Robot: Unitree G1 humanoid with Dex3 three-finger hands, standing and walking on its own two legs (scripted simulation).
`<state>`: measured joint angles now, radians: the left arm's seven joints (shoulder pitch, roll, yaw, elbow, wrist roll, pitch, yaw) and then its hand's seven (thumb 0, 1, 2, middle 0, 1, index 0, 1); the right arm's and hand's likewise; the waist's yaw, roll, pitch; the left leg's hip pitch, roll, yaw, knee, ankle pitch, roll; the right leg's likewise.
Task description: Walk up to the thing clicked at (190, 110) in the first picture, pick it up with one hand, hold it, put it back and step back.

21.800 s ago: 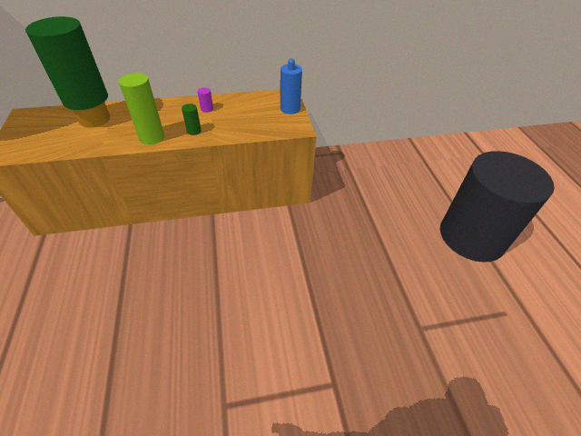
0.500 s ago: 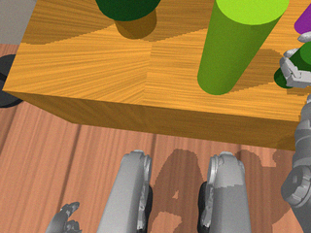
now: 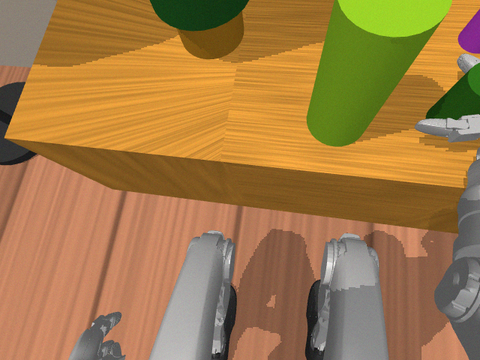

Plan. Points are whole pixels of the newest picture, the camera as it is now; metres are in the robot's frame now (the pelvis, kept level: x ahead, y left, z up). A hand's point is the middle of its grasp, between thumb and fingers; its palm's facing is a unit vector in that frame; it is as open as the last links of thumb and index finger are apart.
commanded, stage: withdraw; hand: right
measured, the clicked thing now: (465, 102) +0.49 -0.30 -0.01
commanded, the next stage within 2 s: rise in 0.40 s
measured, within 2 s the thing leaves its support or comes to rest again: neither
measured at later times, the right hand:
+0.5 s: hand out of the picture +0.49 -0.35 +0.13, palm faces +0.35 +0.93 -0.04, open 17.5 cm
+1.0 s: hand out of the picture +0.39 -0.40 +0.21, palm faces +0.45 +0.79 -0.42, open 17.1 cm
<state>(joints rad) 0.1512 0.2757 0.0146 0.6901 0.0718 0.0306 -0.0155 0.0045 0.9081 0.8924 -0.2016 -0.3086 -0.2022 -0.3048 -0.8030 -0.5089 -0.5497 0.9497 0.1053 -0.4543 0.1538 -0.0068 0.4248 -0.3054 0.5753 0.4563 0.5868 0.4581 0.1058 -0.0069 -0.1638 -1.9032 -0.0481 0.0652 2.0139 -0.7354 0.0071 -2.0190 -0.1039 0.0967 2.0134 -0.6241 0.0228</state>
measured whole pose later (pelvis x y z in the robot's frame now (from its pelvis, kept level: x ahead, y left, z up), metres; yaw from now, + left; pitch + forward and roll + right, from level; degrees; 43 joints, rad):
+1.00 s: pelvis +0.05 -0.02 +0.25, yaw -5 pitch +18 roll +5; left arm 0.31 0.28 0.00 0.64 -0.03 0.07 0.05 0.01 0.90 0.90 -0.21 -0.30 -0.20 -0.30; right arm -0.50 -0.59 -0.35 1.07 -0.03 -0.05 -0.12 -0.01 0.46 -0.09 0.06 0.06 0.06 0.07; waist 0.08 -0.02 -0.12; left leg -0.83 -0.02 0.05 0.99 -0.48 -0.02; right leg -0.96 -0.08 0.03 1.08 -0.43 0.00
